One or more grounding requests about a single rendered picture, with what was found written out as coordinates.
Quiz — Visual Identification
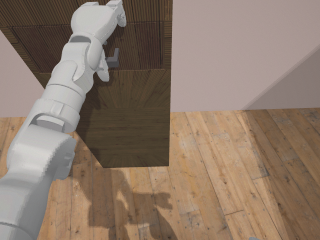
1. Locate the left robot upper arm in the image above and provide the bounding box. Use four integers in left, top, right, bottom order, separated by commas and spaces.
0, 124, 77, 240

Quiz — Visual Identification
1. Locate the drawer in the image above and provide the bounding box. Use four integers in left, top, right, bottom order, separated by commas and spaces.
9, 20, 164, 73

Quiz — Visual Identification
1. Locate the left robot forearm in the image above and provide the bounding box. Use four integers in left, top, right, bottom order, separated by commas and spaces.
6, 31, 103, 170

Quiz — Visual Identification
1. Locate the robot left hand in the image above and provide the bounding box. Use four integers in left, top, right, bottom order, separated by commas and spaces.
71, 0, 127, 82

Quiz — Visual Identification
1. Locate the handle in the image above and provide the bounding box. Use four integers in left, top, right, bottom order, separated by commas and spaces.
105, 48, 120, 68

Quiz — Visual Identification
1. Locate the cabinet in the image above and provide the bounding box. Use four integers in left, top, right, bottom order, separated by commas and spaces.
0, 0, 173, 168

